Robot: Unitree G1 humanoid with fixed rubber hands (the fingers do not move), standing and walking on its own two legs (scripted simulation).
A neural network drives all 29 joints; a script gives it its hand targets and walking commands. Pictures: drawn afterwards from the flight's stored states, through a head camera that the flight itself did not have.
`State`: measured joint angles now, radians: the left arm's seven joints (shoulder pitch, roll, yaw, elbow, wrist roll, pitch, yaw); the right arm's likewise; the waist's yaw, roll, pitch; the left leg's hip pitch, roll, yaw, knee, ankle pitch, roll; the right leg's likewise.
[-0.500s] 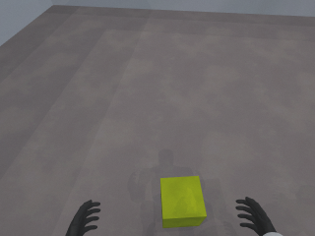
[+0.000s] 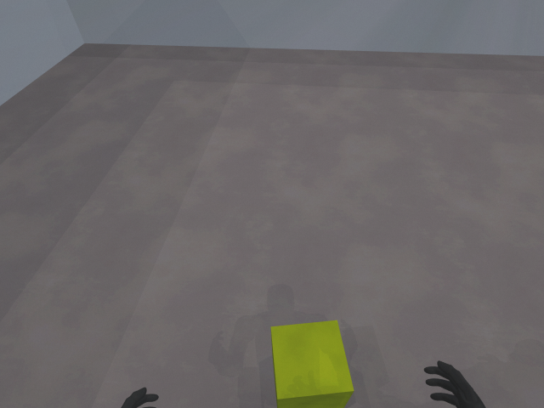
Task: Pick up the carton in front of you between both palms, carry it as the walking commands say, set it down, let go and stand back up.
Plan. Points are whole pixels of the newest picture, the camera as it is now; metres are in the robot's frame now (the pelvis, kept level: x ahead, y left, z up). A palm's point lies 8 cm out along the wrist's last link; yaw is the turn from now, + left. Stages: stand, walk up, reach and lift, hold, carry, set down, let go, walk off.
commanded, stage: stand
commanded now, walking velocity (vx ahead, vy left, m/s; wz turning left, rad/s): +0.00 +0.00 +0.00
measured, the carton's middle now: (307, 370) +0.38 -0.07 -0.64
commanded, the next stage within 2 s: none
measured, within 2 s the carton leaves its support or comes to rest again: neither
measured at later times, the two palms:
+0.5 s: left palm out of the picture +0.12 +0.25 -0.13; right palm out of the picture +0.08 -0.27 -0.11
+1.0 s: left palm out of the picture +0.07 +0.25 -0.14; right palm out of the picture +0.01 -0.26 -0.13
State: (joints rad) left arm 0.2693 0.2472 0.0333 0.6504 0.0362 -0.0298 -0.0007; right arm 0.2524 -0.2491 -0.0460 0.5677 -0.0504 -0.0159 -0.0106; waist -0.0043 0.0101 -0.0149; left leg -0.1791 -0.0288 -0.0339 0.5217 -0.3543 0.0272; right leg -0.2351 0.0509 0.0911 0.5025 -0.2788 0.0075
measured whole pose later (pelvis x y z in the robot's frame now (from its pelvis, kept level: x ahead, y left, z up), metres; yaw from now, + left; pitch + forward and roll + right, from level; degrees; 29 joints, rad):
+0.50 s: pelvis +0.03 +0.00 -0.01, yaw -3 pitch +3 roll +0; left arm 0.30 0.25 0.01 0.82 0.02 -0.02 0.03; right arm 0.37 -0.25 0.00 0.69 -0.02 -0.01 -0.05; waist -0.02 0.00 -0.08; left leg -0.21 -0.01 0.02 0.61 -0.46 0.02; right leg -0.31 0.08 0.14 0.64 -0.39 -0.01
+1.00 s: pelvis +0.02 +0.00 -0.01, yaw -5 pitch +0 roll +0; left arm 0.31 0.24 0.00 0.96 0.01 0.01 0.03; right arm 0.39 -0.24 0.01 0.84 -0.02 0.01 -0.05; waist -0.02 0.00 -0.02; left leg -0.15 -0.01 0.04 0.56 -0.42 0.03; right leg -0.26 0.08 0.16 0.60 -0.35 -0.01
